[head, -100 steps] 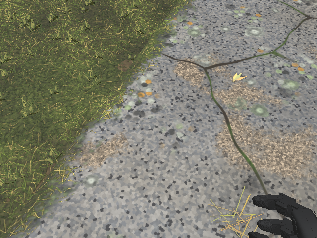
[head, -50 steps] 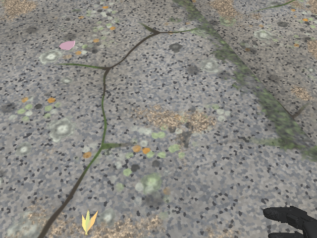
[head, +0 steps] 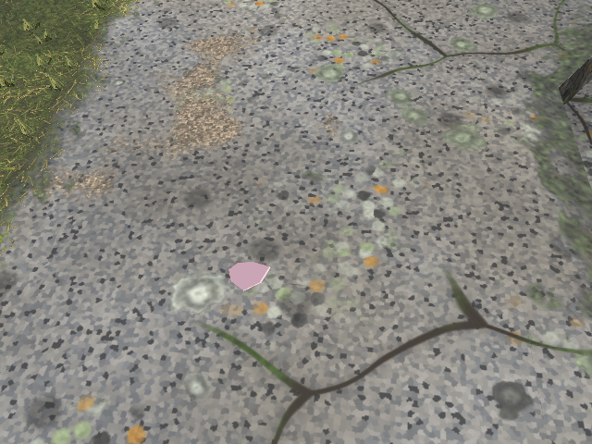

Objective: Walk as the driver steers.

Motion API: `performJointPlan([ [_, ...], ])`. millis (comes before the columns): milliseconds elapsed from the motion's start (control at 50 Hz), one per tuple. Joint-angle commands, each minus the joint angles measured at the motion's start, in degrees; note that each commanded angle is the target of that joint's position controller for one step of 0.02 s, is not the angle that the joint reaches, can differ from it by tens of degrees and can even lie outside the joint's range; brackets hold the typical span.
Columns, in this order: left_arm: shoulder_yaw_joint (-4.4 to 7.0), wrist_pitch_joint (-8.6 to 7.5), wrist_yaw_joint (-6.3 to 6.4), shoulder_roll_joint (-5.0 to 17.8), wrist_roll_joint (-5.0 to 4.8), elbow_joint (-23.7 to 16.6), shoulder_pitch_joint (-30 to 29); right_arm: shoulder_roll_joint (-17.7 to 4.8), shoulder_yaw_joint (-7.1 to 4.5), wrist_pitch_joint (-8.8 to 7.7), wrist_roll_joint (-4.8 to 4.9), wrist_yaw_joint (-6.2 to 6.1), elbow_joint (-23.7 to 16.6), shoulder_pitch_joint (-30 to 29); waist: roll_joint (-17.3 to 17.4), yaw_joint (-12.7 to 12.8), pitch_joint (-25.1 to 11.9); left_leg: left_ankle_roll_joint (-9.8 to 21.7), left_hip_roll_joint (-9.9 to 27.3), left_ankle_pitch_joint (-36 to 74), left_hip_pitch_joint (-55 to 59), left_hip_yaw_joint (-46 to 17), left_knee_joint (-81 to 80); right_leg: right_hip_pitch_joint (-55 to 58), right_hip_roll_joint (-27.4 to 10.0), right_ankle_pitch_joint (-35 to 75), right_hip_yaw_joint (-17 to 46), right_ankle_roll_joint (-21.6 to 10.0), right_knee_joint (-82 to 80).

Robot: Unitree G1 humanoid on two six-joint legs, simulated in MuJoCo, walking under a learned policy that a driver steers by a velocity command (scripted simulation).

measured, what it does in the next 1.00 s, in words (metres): walks ahead, turning left: right foot, then left foot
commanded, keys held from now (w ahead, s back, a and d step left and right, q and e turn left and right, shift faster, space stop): w+q+shift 0.20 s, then w+shift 0.54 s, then w+e+shift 0.26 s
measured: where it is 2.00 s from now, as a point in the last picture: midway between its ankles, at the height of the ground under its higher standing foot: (246, 87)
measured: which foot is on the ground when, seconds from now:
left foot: down 0.00-0.32, up 0.34-0.72, down 0.74-1.00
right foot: up 0.00-0.28, down 0.30-0.76, up 0.78-1.00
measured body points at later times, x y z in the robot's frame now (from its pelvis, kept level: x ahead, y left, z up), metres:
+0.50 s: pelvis +0.45 -0.05 +0.03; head +0.47 -0.04 +0.48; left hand +0.37 +0.23 -0.09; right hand +0.71 -0.24 -0.06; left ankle +0.40 +0.06 -0.62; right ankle +0.47 -0.17 -0.71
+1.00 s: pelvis +0.89 +0.14 +0.03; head +0.90 +0.15 +0.48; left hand +0.94 +0.43 -0.08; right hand +0.96 -0.14 -0.09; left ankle +0.78 +0.17 -0.71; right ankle +1.03 +0.03 -0.62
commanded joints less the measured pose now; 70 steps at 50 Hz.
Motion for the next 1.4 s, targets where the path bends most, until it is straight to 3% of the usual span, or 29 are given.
performJointPlan([
  [20, 1.46, 0.13, 0.22, 9.6, 1.66, -6.9, 0.0, -8.3, -2.24, -2.67, 0.24, -1.53, -2.8, 3.2, -6.8, 2.7, -0.4, 10.1, 18.4, 4.3, 12.6, -35.1, -26.2, -21.0, -3.5, -1.8, 2.8, 1.3, -6.5],
  [140, -0.59, 2.02, -1.51, 5.2, -0.36, -13.1, -14.3, -8.5, -2.58, -4.78, 0.86, -0.33, -3.2, 4.3, -1.4, -0.8, 2.1, 5.0, 9.3, 13.2, -1.4, -24.5, -29.1, -8.1, -2.2, 19.5, -2.3, 2.6, -39.0],
  [220, 0.19, 1.49, -1.23, 7.9, -1.18, -13.5, -15.2, -9.4, -3.27, -4.75, 1.28, -0.28, -2.4, 7.1, 1.9, -3.0, -1.5, 1.2, 12.1, 24.6, 10.2, -27.0, -24.0, -2.5, 0.7, 24.6, -1.6, 0.6, -50.6],
  [260, 1.76, 1.11, -0.38, 11.1, -0.82, -11.1, -7.8, -10.8, -3.39, -4.80, 0.75, -0.70, -1.7, 7.9, 1.9, 0.1, -6.7, -1.0, 13.2, 40.6, 17.9, -26.6, -13.7, 4.4, 3.5, 17.2, -2.6, -1.0, -52.0],
  [280, 2.92, 0.84, 0.30, 12.8, -0.74, -8.7, 1.8, -12.0, -3.45, -4.84, 0.34, -0.53, -1.5, 6.6, 0.6, 6.0, -11.7, -2.3, 12.2, 45.3, 17.7, -24.3, -2.0, 13.7, 4.2, 13.1, -4.3, -2.0, -52.4],
  [300, 4.14, 0.60, 1.40, 15.2, -0.10, -6.0, 13.7, -9.3, -2.59, -5.37, -0.14, -0.48, -2.0, 4.2, -0.3, 12.2, -16.6, -3.4, 10.2, 38.5, 9.1, -21.8, 14.4, 27.1, -0.5, 5.8, -0.4, -3.2, -50.0],
  [320, 5.36, 0.31, 1.89, 20.3, 1.92, -4.5, 20.9, -0.7, -0.29, -6.08, 0.71, -0.57, -4.6, 4.9, -14.6, 11.8, -21.6, -4.6, 3.7, 3.5, -6.5, -17.1, 34.7, 38.6, -14.6, -18.5, 24.0, -6.6, -56.7],
  [340, 6.05, 0.44, 0.73, 21.8, 1.34, -4.0, 14.7, 0.5, 1.00, -6.14, 1.70, -0.19, -5.9, 11.9, -26.3, 4.1, -23.1, -4.9, 2.3, -10.1, -17.8, -15.2, 42.1, 38.9, -21.1, -25.9, 53.4, -11.7, -70.0],
  [380, 4.41, 0.78, -0.39, 11.0, 0.24, -5.3, 5.0, -3.9, 0.92, -4.86, -0.75, -0.03, -4.7, 2.2, -4.0, 3.9, -7.8, -5.1, 9.8, -0.4, -20.3, -12.6, 40.0, 23.4, -16.1, -21.3, 35.7, -12.2, -68.7],
  [400, 4.06, 0.68, -0.53, 9.8, 0.63, -3.9, 5.1, -3.6, 1.02, -4.61, -1.17, 0.64, -5.6, -1.3, -1.2, 3.4, -5.4, -5.4, 11.0, -0.2, -18.9, -12.4, 37.0, 18.3, -13.4, -13.4, 28.5, -11.1, -68.9],
  [460, 3.06, -0.81, -0.75, 7.6, -0.42, 1.3, 9.6, -0.8, 2.21, -3.41, -1.64, 2.01, -8.1, -4.2, -5.3, 1.2, -1.3, -6.5, 12.3, -1.5, -18.9, -14.0, 30.9, 12.3, -9.9, -2.7, 18.0, -10.2, -71.9],
  [640, 3.45, -2.24, -1.60, 12.1, -2.14, 6.2, 15.0, -0.2, 4.74, -4.18, -1.03, 3.69, -14.2, -21.6, -3.2, 2.0, 4.3, -5.3, 12.2, 19.2, -6.4, -0.2, -2.4, 11.2, -7.7, 35.7, -3.5, -9.7, -83.7],
  [680, 3.77, -1.73, -0.93, 14.8, -1.88, 7.3, 16.5, -2.0, 4.08, -4.14, -1.64, 2.61, -13.1, -19.0, -5.9, 0.1, -0.1, -3.6, 8.3, 13.5, -1.4, 2.2, -4.1, 19.6, -8.6, 62.7, -5.9, -8.8, -74.5],
  [720, 4.07, -0.19, 0.22, 17.1, -1.39, 8.0, 15.8, -5.2, 2.25, -3.98, -1.86, 0.97, -7.8, -2.2, -8.2, -8.4, -10.1, -1.6, 5.1, 6.5, 16.5, 1.9, -5.2, 19.8, -9.2, 75.6, -7.6, -7.5, -51.2],
  [740, 3.75, 0.19, 0.47, 16.0, -1.43, 7.1, 14.2, -8.0, 0.86, -3.93, -2.32, -0.07, -4.3, 8.8, -7.1, -13.3, -15.0, -0.2, 9.4, 4.0, 31.0, -2.9, -5.7, 9.9, -7.2, 64.3, -7.5, -6.9, -34.0],
  [760, 1.98, 0.10, -0.24, 7.1, -1.69, 4.8, 18.0, -12.9, -0.63, -4.20, -3.68, -1.04, -3.4, 12.3, 6.7, -8.8, -22.0, 1.8, 26.6, -12.4, 46.7, -24.9, -7.1, -8.3, 0.0, 13.8, -6.3, -6.6, -10.8],
  [780, 2.02, -0.20, -0.32, 7.7, -3.31, 3.0, 19.9, -13.7, -1.09, -3.91, -2.63, -1.03, -4.6, 11.7, 11.7, -7.1, -29.9, 5.0, 36.2, -18.3, 51.1, -52.6, -18.4, -20.1, 6.0, -7.0, 1.9, -7.1, 2.8],
  [800, 2.88, -0.11, 0.12, 11.2, -2.80, 1.9, 11.6, -9.9, -0.88, -4.04, -1.70, -1.01, -3.7, 7.3, 3.7, -6.4, -18.5, 3.2, 32.0, -16.8, 43.1, -43.9, -20.9, -25.9, 1.8, 0.2, 3.1, -7.9, 2.1],
  [840, 2.08, 0.24, -0.75, 8.3, -2.49, 2.2, 7.9, -4.4, 0.17, -5.43, -1.80, -0.73, -2.0, 2.5, -1.4, -2.3, -4.8, 0.4, 27.8, -3.4, 24.2, -28.0, -24.6, -22.5, -2.3, 5.8, 2.3, -7.5, -6.1],
  [960, 1.72, 4.37, -3.35, 4.6, -1.26, 0.2, 0.1, -0.5, 1.18, -8.46, 0.28, -0.29, 2.1, 3.9, 1.8, 1.7, 3.8, -6.2, 21.3, 14.9, 13.1, -4.3, -34.2, -23.6, -5.0, 14.5, -0.3, -5.7, -16.5],
  [1060, 0.47, 3.37, -4.97, 3.9, -1.87, -3.9, -11.3, -1.6, 1.55, -9.03, 0.58, -1.05, 3.9, 6.8, -0.1, 0.5, 5.5, -10.3, 18.1, 40.9, 15.9, 9.0, -35.2, -17.3, -0.1, 28.9, -10.9, -8.3, -37.4],
  [1140, 1.59, 3.83, -4.67, 8.2, -1.22, -1.4, -1.4, -8.2, 0.29, -7.45, 0.18, -3.95, 3.4, 6.7, 5.6, 7.5, -2.1, -13.3, 22.4, 82.6, 26.0, 10.2, -15.1, -2.6, 8.1, 22.5, -15.1, -12.0, -42.3],
  [1180, 4.78, 3.97, -3.23, 14.4, -1.25, 5.9, 23.3, -10.3, -0.60, -5.04, -1.30, -4.37, 0.7, -0.6, 4.4, 19.3, -12.2, -12.0, 23.0, 76.7, 17.3, 7.7, 17.6, 21.9, 8.9, 16.1, -8.5, -16.2, -44.4],
  [1200, 6.71, 4.61, -1.90, 16.2, -3.67, 6.1, 23.9, -8.0, -0.59, -5.00, -0.96, -3.12, 0.3, -4.8, -6.9, 20.0, -10.7, -12.0, 10.8, 22.9, 4.6, 7.8, 43.7, 29.7, 5.5, 14.7, -0.9, -18.4, -51.0],
  [1220, 7.30, 5.10, -1.78, 22.3, -1.64, 4.6, 16.4, 0.1, 2.02, -6.47, -1.51, -2.21, -5.2, 2.9, -16.2, 5.7, -12.3, -14.5, 6.6, -13.7, -18.0, 0.2, 61.3, 39.3, -5.0, 30.9, 21.5, -26.6, -46.4],
  [1240, 8.21, 5.41, -1.24, 23.2, -1.55, 1.9, 14.8, -1.4, 2.76, -7.70, -0.42, -2.07, -8.2, 1.9, -10.3, 8.2, -22.7, -13.8, 7.6, -12.8, -27.3, -10.4, 63.7, 46.4, -11.5, 4.8, 41.2, -34.4, -60.5],
  [1280, 6.30, 4.89, -0.05, 14.4, -1.31, 2.9, 10.6, -3.6, 2.86, -8.75, -1.16, -1.43, -8.7, -4.1, 4.4, 3.1, -4.7, -12.3, 14.2, -5.2, -26.0, -11.3, 46.3, 24.5, -9.1, -4.0, 38.0, -26.2, -70.8],
  [1340, 5.21, 2.39, 0.04, 12.6, -1.98, 2.2, 7.4, -2.1, 3.72, -4.81, -3.50, -1.29, -8.2, -3.6, 5.9, -2.2, 1.5, -15.0, 17.9, -6.5, -14.7, -9.6, 34.4, 2.5, -1.6, 6.4, 25.2, -23.1, -72.0],
  [1400, 5.75, 0.86, -0.44, 14.1, -2.11, 1.2, 6.9, -0.3, 4.75, -4.01, -2.57, -0.30, -12.6, -12.7, 2.2, -0.4, 3.4, -16.6, 18.4, 3.5, -8.1, -5.8, 16.3, -7.3, 3.6, 12.7, 18.7, -21.5, -74.5],
])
